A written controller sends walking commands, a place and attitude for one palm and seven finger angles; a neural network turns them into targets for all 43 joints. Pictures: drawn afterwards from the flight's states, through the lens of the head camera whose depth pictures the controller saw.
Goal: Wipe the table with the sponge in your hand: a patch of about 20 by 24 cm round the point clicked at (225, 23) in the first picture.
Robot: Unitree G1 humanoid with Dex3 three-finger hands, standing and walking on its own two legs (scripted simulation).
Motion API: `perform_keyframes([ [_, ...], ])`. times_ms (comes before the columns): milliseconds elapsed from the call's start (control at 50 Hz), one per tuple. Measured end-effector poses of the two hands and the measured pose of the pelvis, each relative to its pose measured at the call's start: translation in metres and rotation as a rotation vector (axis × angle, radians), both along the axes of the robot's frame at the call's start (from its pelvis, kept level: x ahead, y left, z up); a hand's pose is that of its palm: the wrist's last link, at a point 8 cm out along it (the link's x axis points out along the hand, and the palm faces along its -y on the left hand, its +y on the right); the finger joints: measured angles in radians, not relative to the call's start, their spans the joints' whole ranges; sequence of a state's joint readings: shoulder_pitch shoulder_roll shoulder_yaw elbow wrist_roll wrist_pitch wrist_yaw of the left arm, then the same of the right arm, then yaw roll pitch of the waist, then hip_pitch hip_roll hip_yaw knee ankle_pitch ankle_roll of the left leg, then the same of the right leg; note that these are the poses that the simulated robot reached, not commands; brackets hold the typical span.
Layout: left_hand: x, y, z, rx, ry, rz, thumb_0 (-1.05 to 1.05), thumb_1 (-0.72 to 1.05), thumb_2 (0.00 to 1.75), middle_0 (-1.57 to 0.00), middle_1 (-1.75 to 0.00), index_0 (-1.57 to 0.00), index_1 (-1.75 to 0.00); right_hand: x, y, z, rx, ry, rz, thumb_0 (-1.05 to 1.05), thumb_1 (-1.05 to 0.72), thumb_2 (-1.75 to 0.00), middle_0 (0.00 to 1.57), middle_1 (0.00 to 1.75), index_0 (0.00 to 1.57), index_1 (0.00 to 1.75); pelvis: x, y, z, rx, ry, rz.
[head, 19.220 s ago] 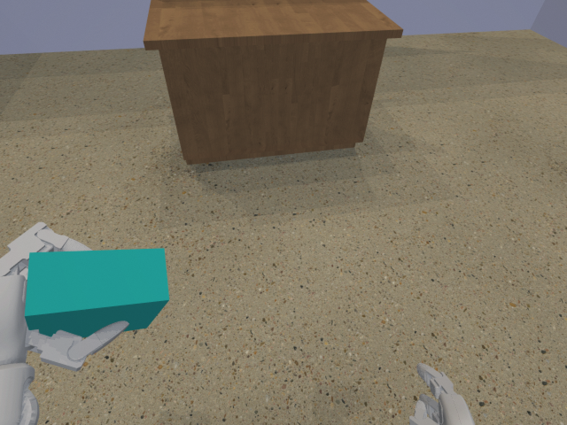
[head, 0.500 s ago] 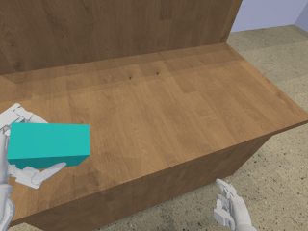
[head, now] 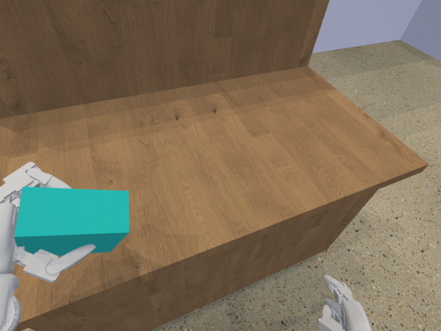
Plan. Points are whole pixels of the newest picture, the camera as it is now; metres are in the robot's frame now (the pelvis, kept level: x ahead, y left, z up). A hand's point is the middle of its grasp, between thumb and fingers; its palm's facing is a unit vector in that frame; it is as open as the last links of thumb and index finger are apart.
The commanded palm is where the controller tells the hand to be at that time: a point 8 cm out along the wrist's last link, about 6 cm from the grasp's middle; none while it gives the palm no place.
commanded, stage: look again from close up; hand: left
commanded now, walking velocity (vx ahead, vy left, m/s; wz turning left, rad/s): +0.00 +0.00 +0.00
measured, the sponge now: (89, 224) +0.23 +0.21 +0.13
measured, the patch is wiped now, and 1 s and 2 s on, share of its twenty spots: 0.00 0.00 0.00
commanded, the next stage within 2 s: come to a stop and stand still in 0.06 s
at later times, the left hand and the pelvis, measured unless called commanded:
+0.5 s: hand (58, 229) +0.21 +0.24 +0.14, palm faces +0.31 -0.86 -0.40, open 10.1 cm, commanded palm +0.16 +0.28 +0.18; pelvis +0.00 +0.00 +0.00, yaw +0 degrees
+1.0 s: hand (63, 196) +0.26 +0.25 +0.15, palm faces +0.34 -0.86 -0.38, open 10.1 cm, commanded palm +0.20 +0.28 +0.18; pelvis +0.04 +0.00 +0.00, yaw +0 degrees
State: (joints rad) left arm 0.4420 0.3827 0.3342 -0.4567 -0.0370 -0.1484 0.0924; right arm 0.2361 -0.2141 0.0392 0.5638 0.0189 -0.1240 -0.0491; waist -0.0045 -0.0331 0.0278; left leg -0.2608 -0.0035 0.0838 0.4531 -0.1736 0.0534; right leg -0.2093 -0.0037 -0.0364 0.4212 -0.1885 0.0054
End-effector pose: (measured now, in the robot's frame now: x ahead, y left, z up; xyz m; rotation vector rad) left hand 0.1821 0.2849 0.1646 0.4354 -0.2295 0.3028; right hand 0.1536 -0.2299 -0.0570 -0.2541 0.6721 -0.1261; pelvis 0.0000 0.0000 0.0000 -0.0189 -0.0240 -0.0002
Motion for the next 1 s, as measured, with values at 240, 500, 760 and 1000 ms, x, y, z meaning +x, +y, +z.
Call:
perform_keyframes([
  [240,-0.001,0.003,0.017,0.127,-0.042,-0.006,-0.01,-0.5,1.02,-0.74,-1.35,-0.74,-1.35,0.002,0.005,-0.003,0.004,-0.014,0.059,0.01,-0.91,-0.9,0.2,0.3,0.2,0.3,-0.008,-0.008,-0.001,-0.006,0.003,0.009],
  [500,-0.005,-0.005,-0.005,0.034,-0.014,-0.032,-0.01,-0.5,1.02,-0.74,-1.35,-0.74,-1.35,-0.006,0.012,-0.015,0.052,0.025,0.037,0.01,-0.91,-0.9,0.2,0.3,0.2,0.3,0.001,0.0,-0.002,0.004,0.009,-0.004],
  [760,0.033,0.003,0.013,0.033,-0.104,-0.005,-0.01,-0.5,1.02,-0.74,-1.35,-0.74,-1.35,0.044,0.018,-0.004,0.034,-0.005,0.072,0.01,-0.91,-0.9,0.2,0.3,0.2,0.3,0.028,0.001,0.001,0.0,0.028,0.003],
  [1000,0.04,0.005,0.002,0.016,-0.022,-0.008,-0.01,-0.5,1.02,-0.74,-1.35,-0.74,-1.35,0.07,0.015,0.009,0.009,-0.04,0.05,0.01,-0.91,-0.9,0.2,0.3,0.2,0.3,0.04,0.001,0.001,-0.003,0.029,0.001],
])
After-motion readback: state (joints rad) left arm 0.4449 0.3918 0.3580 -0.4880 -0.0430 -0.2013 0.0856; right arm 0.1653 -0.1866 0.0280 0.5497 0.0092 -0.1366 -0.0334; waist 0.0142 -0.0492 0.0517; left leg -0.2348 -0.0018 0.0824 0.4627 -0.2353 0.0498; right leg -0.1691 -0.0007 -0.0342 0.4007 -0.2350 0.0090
